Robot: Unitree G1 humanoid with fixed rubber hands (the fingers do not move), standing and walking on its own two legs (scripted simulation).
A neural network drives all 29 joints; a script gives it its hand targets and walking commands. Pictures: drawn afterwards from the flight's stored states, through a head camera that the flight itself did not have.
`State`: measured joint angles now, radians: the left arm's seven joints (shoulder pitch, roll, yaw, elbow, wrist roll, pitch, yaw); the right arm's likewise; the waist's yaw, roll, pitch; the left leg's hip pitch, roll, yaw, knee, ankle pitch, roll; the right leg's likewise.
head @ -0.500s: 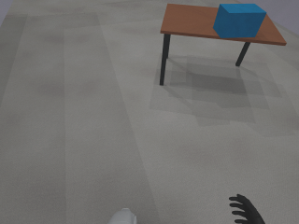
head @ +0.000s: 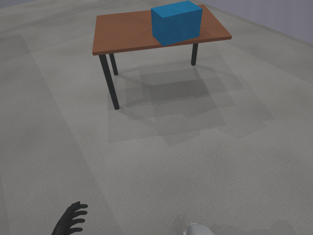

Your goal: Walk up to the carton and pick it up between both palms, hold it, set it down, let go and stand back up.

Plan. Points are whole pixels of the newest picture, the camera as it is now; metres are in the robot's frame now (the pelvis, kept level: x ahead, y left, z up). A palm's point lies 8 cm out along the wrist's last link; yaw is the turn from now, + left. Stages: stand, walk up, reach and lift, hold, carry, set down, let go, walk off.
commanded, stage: walk up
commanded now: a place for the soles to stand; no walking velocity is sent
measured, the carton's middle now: (175, 22) +1.36 -0.20 -0.07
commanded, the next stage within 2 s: none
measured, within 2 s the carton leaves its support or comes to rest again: neither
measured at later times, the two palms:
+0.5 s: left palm (82, 204) +0.25 +0.23 -0.12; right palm (251, 155) +0.34 -0.30 -0.06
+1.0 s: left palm (118, 138) +0.45 +0.13 -0.07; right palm (260, 113) +0.52 -0.41 -0.08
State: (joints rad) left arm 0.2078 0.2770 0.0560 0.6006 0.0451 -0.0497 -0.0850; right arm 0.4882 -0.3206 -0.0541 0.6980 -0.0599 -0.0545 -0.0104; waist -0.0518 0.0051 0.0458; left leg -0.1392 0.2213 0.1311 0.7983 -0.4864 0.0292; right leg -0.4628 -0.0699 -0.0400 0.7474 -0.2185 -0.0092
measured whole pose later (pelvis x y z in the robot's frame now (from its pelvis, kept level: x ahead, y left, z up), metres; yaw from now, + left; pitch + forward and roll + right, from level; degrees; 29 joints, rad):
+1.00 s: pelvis +0.41 -0.15 +0.02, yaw +2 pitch -3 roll +0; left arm 0.38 0.30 0.03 0.67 0.04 -0.03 -0.02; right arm 0.34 -0.29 -0.05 0.62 -0.03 -0.02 0.00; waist 0.04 0.04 0.07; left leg -0.51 0.05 0.01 1.10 -0.42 0.00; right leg -0.26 -0.04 -0.12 0.66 -0.34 -0.02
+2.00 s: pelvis +0.73 -0.29 +0.00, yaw +7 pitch -2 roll +0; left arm 0.37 0.31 -0.02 0.65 0.01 0.05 0.01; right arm 0.20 -0.24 -0.01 0.56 -0.01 0.00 -0.02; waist 0.03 -0.05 0.11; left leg -0.43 0.00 0.04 0.71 -0.24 0.03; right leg -0.32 -0.04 -0.05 0.93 -0.62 0.02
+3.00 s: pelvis +0.79 -0.27 +0.02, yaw +7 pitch -2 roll -1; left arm 0.46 0.34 0.05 0.68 0.05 -0.02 -0.01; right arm 0.32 -0.29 -0.06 0.65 -0.04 -0.02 0.06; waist 0.04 -0.01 0.01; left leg -0.36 0.03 0.04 0.64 -0.33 0.02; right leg -0.12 -0.06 -0.05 0.55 -0.40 -0.01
